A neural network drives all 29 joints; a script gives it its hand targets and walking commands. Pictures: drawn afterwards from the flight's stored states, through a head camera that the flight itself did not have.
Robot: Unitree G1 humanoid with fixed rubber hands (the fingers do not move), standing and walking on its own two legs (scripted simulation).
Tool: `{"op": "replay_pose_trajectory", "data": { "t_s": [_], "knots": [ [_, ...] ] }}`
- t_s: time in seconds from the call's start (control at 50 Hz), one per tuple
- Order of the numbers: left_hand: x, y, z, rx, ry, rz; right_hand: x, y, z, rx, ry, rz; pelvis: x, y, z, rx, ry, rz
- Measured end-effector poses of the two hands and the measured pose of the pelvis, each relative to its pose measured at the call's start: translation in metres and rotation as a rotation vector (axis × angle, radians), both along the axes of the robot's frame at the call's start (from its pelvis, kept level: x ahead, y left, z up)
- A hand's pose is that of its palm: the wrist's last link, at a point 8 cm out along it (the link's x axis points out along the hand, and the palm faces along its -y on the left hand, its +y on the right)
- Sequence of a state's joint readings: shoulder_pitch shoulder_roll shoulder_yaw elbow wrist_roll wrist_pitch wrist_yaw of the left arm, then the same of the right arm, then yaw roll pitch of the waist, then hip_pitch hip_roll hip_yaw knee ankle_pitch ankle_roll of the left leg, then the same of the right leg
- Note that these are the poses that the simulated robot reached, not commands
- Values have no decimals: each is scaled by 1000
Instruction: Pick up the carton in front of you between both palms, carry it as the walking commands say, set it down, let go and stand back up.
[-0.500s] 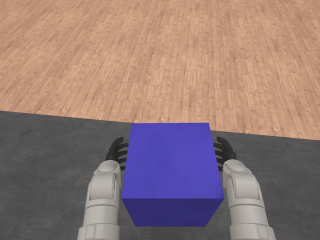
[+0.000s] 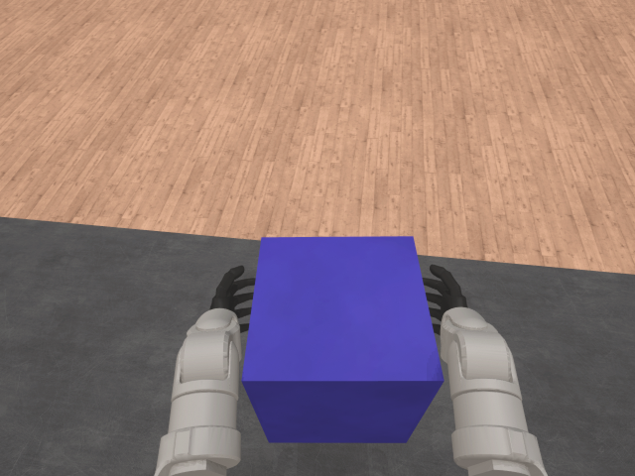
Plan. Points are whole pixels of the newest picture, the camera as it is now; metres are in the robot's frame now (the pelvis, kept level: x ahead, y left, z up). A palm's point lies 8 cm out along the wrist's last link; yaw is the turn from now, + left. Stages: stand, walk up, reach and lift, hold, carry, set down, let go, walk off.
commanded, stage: hold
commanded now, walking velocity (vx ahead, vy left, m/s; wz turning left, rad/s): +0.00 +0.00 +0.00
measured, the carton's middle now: (337, 344) +0.29 +0.00 -0.02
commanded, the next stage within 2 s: carry in 0.36 s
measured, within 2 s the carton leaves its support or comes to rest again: neither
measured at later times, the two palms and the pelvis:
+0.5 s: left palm (228, 304) +0.31 +0.15 +0.06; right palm (453, 305) +0.31 -0.15 +0.06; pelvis +0.03 +0.00 +0.00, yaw -1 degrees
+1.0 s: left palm (254, 218) +0.47 +0.13 +0.07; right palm (442, 217) +0.46 -0.17 +0.07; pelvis +0.23 -0.02 -0.02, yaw +1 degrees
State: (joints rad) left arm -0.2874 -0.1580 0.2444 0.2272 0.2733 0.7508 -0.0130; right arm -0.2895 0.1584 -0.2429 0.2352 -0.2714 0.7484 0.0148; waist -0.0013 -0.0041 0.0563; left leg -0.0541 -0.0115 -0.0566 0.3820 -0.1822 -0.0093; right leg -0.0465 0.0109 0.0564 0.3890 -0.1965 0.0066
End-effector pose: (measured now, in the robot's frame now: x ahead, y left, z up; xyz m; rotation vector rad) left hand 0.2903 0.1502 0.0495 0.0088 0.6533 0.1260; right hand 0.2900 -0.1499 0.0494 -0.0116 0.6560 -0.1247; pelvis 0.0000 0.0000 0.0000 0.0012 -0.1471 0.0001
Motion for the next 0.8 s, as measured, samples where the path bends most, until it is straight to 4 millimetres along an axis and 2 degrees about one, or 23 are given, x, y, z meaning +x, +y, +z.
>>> {"op": "replay_pose_trajectory", "data": {
  "t_s": [0.36,0.44,0.5,0.58,0.68,0.74,0.8],
  "knots": [
    [2,-1,-1,20,9,-14,2,0,-1,-19,9,15,11,-1,1,0,21,-1],
    [7,-1,1,14,1,-10,7,-1,0,-11,1,8,17,-1,-1,0,87,-5],
    [18,-3,9,6,-27,-5,17,-3,7,-2,-27,-4,25,-2,-4,0,133,-10],
    [38,-8,23,-10,-86,2,35,-8,21,17,-86,-21,45,-5,-11,2,177,-11],
    [66,-7,34,-27,-108,14,63,-6,33,33,-108,-36,83,-4,-16,-5,223,14],
    [81,0,30,-48,-91,38,82,1,34,34,-92,-37,107,1,-19,24,244,-5],
    [97,0,28,-40,-45,37,94,1,27,57,-46,-56,133,4,-17,11,259,-33]
  ]
}}
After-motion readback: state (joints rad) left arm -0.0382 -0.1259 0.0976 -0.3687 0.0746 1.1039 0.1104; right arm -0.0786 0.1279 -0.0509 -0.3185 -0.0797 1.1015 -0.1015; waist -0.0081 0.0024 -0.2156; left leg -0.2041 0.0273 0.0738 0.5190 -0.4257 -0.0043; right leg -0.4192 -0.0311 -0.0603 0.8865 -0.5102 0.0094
